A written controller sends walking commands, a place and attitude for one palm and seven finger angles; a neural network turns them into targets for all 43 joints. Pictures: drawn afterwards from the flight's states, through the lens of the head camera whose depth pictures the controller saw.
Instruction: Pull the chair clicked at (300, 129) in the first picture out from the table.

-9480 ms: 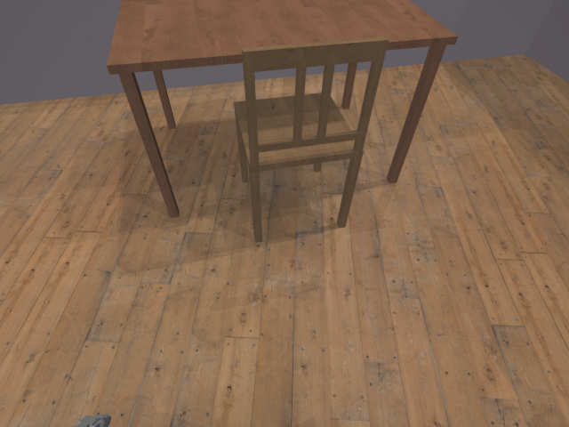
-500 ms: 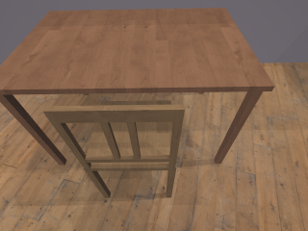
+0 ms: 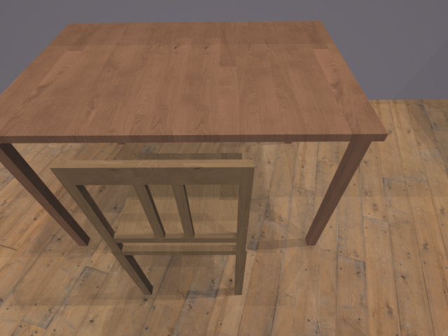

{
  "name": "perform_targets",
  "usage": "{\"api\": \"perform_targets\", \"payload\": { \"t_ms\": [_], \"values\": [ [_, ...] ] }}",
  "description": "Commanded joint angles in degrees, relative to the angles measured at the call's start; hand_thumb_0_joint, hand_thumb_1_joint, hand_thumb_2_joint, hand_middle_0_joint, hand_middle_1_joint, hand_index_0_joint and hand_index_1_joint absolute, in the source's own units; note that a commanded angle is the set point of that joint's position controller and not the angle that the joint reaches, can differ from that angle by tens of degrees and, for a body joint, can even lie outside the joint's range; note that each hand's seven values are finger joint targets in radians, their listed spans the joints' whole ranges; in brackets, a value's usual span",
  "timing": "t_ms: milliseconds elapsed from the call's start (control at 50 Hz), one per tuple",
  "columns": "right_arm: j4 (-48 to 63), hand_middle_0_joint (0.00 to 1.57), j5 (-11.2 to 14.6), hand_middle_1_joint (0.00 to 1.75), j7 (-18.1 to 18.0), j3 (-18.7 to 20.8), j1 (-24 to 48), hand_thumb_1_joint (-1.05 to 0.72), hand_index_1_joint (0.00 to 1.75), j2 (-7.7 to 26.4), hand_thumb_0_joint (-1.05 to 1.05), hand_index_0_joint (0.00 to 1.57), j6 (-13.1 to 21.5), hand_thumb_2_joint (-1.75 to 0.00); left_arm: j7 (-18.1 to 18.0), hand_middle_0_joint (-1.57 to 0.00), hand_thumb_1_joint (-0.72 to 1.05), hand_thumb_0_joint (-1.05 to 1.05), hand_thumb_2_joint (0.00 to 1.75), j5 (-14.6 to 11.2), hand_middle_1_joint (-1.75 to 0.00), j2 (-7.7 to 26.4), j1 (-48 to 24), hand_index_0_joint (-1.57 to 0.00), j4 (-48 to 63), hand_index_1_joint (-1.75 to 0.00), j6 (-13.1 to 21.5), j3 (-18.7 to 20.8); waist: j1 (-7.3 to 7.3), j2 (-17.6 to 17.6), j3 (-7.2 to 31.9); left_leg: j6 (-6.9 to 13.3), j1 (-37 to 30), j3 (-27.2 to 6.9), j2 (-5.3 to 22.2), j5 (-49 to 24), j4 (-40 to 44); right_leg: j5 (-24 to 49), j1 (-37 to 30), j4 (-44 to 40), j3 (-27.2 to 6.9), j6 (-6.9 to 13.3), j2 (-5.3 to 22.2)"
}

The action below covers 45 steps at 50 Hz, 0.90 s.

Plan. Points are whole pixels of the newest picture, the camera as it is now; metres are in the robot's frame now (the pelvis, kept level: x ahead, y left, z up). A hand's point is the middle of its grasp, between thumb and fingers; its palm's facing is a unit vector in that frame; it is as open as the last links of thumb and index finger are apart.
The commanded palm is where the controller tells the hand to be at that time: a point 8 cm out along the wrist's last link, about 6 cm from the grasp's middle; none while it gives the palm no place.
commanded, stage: come to a stop and stand still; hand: left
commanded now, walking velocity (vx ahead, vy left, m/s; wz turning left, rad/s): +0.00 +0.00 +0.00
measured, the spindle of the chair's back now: (151, 212) +0.42 +0.22 -0.12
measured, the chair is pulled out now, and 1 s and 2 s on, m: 0.00 0.00 0.00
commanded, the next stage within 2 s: look again from close up in 0.02 s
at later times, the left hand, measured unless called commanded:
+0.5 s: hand out of the picture -0.03 +0.16 -0.18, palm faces +0.03 -0.99 -0.17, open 7.4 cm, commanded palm none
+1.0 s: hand out of the picture -0.03 +0.17 -0.18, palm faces +0.02 -0.98 -0.17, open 7.4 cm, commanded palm none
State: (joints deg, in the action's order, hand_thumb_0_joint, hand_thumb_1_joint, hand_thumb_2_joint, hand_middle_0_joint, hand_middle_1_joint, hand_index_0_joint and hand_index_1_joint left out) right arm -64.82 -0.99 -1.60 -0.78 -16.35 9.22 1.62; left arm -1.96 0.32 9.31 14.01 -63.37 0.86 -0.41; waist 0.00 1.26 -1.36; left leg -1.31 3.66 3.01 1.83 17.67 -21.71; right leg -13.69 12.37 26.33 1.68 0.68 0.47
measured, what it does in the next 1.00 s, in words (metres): stands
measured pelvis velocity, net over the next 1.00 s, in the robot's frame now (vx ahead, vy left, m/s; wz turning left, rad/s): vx -0.02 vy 0.01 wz -0.02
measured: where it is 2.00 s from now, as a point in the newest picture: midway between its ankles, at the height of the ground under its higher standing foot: outside the picture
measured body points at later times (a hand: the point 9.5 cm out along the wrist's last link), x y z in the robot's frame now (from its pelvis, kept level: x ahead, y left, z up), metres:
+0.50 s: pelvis -0.01 +0.00 +0.00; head +0.00 +0.00 +0.45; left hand -0.03 +0.21 -0.16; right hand -0.04 -0.20 -0.16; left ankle -0.07 +0.13 -0.74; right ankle +0.00 -0.11 -0.74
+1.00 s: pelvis -0.02 +0.01 +0.00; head -0.01 +0.01 +0.45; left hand -0.03 +0.22 -0.16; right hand -0.05 -0.19 -0.16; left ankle -0.07 +0.13 -0.74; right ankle +0.00 -0.11 -0.74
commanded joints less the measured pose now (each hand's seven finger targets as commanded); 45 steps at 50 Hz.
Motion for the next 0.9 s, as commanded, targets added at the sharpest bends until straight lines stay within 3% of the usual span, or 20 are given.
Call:
{"api": "perform_targets", "payload": {
  "t_ms": [0, 320, 480, 820, 880],
  "values": [
    [0.5, 0.20, 0.4, 0.30, -0.3, 0.9, -4.7, -0.90, 0.30, 4.0, 0.00, 0.20, 0.4, -0.90, -0.3, -0.20, 0.90, 0.00, 0.90, 0.1, -0.30, 6.2, 3.6, -0.20, 1.8, -0.30, 0.9, 1.1, -0.09, -1.8, -0.9, 1.9, 3.6, -2.7, 4.1, -12.3, 3.3, 16.2, -3.2, -4.2, -5.6, 1.8, 5.7],
    [-0.5, 0.20, 0.6, 0.30, -0.2, 0.7, -6.6, -0.90, 0.30, 2.6, 0.00, 0.20, 0.3, -0.90, -0.3, -0.20, 0.90, 0.00, 0.90, 0.3, -0.30, 4.5, 6.6, -0.20, 1.3, -0.30, 0.8, 0.6, 0.03, -1.6, -4.1, 2.0, 5.9, -2.8, 3.7, -7.1, 3.7, 6.4, -0.3, -6.8, -6.3, 1.5, 4.9],
    [-0.8, 0.20, 0.7, 0.30, -0.3, 0.7, -7.8, -0.90, 0.30, 1.8, 0.00, 0.20, 0.7, -0.90, -0.4, -0.20, 0.90, 0.00, 0.90, 0.3, -0.30, 3.9, 7.7, -0.20, 1.2, -0.30, 0.9, 0.6, 0.04, -0.8, -2.5, 2.2, 5.7, -3.1, 4.0, -9.5, 3.3, 9.2, -1.2, -5.4, -5.8, 1.6, 4.8],
    [-1.0, 0.20, 0.7, 0.30, -0.5, 0.8, -8.4, -0.90, 0.30, 1.2, 0.00, 0.20, 0.8, -0.90, -0.6, -0.20, 0.90, 0.00, 0.90, 0.4, -0.30, 2.9, 8.3, -0.20, 1.4, -0.30, 0.6, 0.5, 0.11, -0.9, -4.8, 2.6, 6.7, -3.4, 4.2, -9.4, 3.6, 8.8, 0.3, -4.8, -5.7, 1.4, 4.5],
    [-1.1, 0.20, 0.7, 0.30, -0.5, 0.8, -8.6, -0.90, 0.30, 1.0, 0.00, 0.20, 0.9, -0.90, -0.7, -0.20, 0.90, 0.00, 0.90, 0.4, -0.30, 2.9, 8.4, -0.20, 1.4, -0.30, 0.7, 0.6, 0.05, -1.2, -3.4, 2.7, 5.9, -3.3, 4.3, -10.3, 3.5, 9.7, -0.2, -4.4, -5.6, 1.3, 4.6]
  ]
}}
